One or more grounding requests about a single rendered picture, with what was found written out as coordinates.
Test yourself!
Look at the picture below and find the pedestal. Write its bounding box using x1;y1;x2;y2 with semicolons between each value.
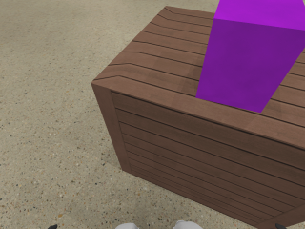
91;6;305;229

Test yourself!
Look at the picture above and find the carton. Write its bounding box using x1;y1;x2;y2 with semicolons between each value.
195;0;305;113

